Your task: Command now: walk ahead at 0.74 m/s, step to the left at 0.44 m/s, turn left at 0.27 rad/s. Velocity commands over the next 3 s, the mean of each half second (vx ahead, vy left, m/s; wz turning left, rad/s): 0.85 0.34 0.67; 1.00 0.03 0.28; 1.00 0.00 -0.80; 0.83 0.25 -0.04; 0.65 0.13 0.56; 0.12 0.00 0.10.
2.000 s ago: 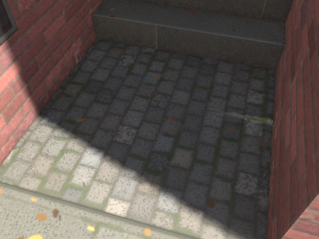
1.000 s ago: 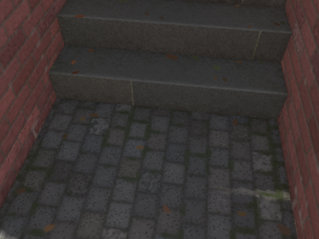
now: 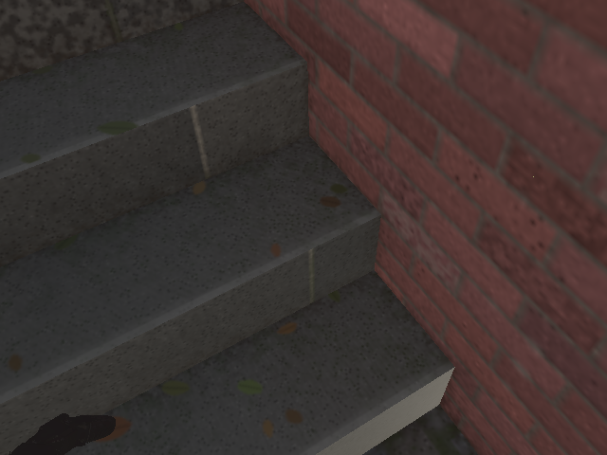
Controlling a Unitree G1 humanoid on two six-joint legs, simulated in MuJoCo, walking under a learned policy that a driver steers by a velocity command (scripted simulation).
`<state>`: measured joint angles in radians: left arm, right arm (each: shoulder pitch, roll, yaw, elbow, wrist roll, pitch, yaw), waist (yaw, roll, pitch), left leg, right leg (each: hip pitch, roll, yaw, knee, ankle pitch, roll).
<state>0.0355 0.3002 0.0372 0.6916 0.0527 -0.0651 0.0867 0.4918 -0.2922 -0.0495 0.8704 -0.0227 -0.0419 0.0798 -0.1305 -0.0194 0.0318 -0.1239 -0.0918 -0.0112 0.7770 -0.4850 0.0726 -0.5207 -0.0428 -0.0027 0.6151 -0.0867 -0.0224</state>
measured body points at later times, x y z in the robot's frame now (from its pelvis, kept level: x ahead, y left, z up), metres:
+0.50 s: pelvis +0.27 +0.18 +0.02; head +0.30 +0.21 +0.46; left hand +0.48 +0.44 -0.03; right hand +0.33 -0.09 -0.10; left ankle +0.14 +0.21 -0.72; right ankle +0.31 +0.09 -0.41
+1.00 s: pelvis +0.49 +0.36 +0.25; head +0.53 +0.38 +0.69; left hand +0.29 +0.50 +0.11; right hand +0.83 +0.44 +0.28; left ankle +0.53 +0.52 -0.35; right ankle +0.46 +0.18 -0.50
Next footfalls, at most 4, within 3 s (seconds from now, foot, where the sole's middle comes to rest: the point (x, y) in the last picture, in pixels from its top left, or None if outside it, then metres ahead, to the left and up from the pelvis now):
0.22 left None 0.18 0.22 -0.75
0.66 right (195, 424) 0.49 0.18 -0.57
1.00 left None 0.57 0.54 -0.38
1.46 right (3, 129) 0.92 0.45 -0.19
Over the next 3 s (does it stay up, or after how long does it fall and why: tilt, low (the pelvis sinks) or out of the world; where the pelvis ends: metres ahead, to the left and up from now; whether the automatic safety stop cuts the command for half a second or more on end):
stays up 1.66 0.70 1.15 its command is cut before an obstacle from the start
